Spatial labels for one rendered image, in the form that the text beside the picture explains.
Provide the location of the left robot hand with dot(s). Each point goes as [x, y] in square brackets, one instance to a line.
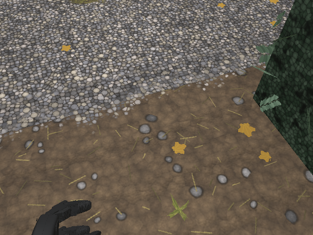
[48, 223]

